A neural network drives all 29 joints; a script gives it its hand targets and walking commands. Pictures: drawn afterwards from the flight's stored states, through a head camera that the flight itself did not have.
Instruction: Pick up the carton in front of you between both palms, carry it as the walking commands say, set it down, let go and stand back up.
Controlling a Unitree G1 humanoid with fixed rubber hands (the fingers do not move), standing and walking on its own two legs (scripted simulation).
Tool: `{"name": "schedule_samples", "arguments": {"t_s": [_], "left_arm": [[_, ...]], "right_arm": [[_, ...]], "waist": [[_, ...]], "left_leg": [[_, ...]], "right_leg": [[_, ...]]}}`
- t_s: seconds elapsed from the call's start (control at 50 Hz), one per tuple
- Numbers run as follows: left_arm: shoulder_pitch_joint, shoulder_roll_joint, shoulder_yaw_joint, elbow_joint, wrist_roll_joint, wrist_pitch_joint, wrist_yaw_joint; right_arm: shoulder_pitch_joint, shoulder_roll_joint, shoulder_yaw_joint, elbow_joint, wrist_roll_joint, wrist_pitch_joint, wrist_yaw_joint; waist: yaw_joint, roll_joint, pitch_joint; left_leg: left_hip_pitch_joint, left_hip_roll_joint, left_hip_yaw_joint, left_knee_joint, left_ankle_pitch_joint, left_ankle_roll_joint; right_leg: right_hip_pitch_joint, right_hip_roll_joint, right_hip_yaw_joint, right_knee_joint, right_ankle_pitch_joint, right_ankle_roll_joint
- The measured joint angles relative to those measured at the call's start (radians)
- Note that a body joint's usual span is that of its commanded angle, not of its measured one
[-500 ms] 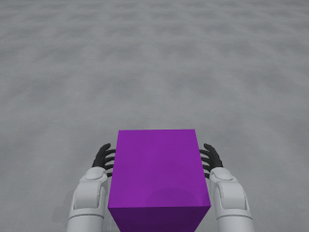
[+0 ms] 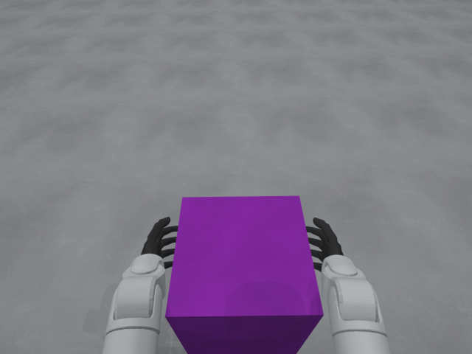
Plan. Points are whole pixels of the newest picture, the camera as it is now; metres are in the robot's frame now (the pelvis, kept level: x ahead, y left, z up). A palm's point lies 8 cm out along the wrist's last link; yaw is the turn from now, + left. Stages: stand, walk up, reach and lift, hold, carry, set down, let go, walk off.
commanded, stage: hold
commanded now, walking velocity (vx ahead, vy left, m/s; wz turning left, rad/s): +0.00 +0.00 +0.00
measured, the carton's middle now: (241, 279) +0.29 +0.00 -0.04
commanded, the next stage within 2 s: set down in 0.38 s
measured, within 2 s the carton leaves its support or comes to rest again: neither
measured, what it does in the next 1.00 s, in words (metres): lowers itself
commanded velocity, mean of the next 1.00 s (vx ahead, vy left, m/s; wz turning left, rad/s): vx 0.00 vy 0.00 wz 0.00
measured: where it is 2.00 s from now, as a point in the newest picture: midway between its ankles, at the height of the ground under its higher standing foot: outside the picture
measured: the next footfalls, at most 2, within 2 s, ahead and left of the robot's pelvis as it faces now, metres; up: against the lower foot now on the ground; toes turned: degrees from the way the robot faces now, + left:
none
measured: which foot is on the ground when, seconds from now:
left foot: down 0.00-1.00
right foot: down 0.00-1.00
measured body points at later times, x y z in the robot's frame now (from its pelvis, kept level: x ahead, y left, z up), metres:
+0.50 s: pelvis -0.03 -0.03 +0.00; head -0.06 -0.05 +0.45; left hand +0.26 +0.15 +0.03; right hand +0.29 -0.15 +0.03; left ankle -0.03 +0.09 -0.74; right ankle +0.06 -0.13 -0.74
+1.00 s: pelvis -0.05 -0.04 -0.06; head +0.14 -0.02 +0.34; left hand +0.31 +0.18 -0.15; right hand +0.35 -0.12 -0.15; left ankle -0.03 +0.09 -0.74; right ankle +0.06 -0.13 -0.74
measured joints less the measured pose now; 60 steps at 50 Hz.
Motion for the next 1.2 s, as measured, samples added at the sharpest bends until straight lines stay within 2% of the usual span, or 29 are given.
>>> {"name": "schedule_samples", "arguments": {"t_s": [0.06, 0.12, 0.24, 0.42, 0.5, 0.68, 0.8, 0.9, 1.0, 1.1, 1.2], "left_arm": [[0.005, 0.001, -0.009, 0.01, 0.0, -0.011, -0.004], [0.007, 0.001, -0.007, 0.02, 0.001, -0.018, -0.004], [-0.002, 0.0, 0.02, 0.038, -0.001, -0.024, -0.004], [-0.053, -0.009, 0.058, 0.112, 0.017, -0.028, -0.013], [-0.109, -0.022, 0.11, 0.179, 0.051, -0.046, -0.029], [-0.328, -0.025, 0.334, 0.439, 0.191, -0.18, -0.087], [-0.392, -0.019, 0.402, 0.495, 0.243, -0.298, -0.101], [-0.394, -0.002, 0.363, 0.479, 0.185, -0.442, -0.084], [-0.401, 0.028, 0.276, 0.464, 0.063, -0.549, -0.04], [-0.402, 0.046, 0.197, 0.437, -0.055, -0.579, 0.012], [-0.442, 0.045, 0.209, 0.453, -0.074, -0.554, 0.034]], "right_arm": [[0.021, -0.003, 0.007, -0.011, -0.003, -0.006, -0.002], [0.021, -0.003, 0.007, -0.004, -0.003, -0.008, -0.004], [-0.01, 0.001, 0.004, 0.039, -0.014, -0.013, -0.002], [-0.054, 0.009, -0.035, 0.089, -0.038, -0.004, 0.005], [-0.104, 0.02, -0.082, 0.146, -0.052, -0.015, 0.008], [-0.317, 0.071, -0.294, 0.388, -0.152, -0.139, 0.013], [-0.39, 0.076, -0.357, 0.471, -0.193, -0.272, 0.021], [-0.387, 0.064, -0.321, 0.463, -0.166, -0.435, 0.014], [-0.377, 0.019, -0.245, 0.44, -0.069, -0.555, -0.019], [-0.376, -0.029, -0.186, 0.411, 0.028, -0.585, -0.04], [-0.426, -0.049, -0.202, 0.444, 0.043, -0.565, -0.032]], "waist": [[-0.005, -0.001, 0.043], [0.005, -0.002, 0.064], [0.017, 0.004, 0.073], [0.005, 0.012, 0.066], [0.006, 0.012, 0.07], [0.01, 0.006, 0.085], [0.02, 0.003, 0.079], [0.018, -0.001, 0.082], [0.015, 0.0, 0.042], [0.01, 0.006, -0.064], [0.005, 0.006, -0.149]], "left_leg": [[0.055, -0.017, -0.031, -0.043, 0.005, 0.0], [0.082, -0.03, -0.056, -0.07, 0.027, 0.0], [0.096, -0.037, -0.093, -0.065, 0.037, -0.008], [0.09, -0.035, -0.134, -0.04, 0.041, -0.023], [0.074, -0.033, -0.15, -0.012, 0.031, -0.024], [-0.054, -0.046, -0.202, 0.121, -0.019, -0.019], [-0.278, -0.057, -0.209, 0.223, -0.036, -0.044], [-0.541, -0.072, -0.203, 0.323, -0.044, -0.053], [-0.832, -0.09, -0.193, 0.459, -0.071, -0.05], [-1.076, -0.112, -0.184, 0.606, -0.116, -0.043], [-1.219, -0.124, -0.173, 0.727, -0.163, -0.036]], "right_leg": [[0.067, 0.019, 0.078, -0.046, 0.024, 0.016], [0.097, 0.023, 0.11, -0.064, 0.02, 0.036], [0.121, 0.027, 0.109, -0.058, 0.021, 0.026], [0.126, 0.047, 0.112, -0.035, 0.015, 0.012], [0.113, 0.062, 0.12, -0.005, 0.001, 0.004], [-0.001, 0.102, 0.144, 0.119, -0.052, -0.009], [-0.222, 0.106, 0.147, 0.218, -0.068, -0.014], [-0.485, 0.103, 0.155, 0.314, -0.074, -0.004], [-0.775, 0.101, 0.165, 0.444, -0.097, 0.011], [-1.017, 0.101, 0.179, 0.59, -0.143, 0.031], [-1.162, 0.106, 0.189, 0.709, -0.188, 0.044]]}}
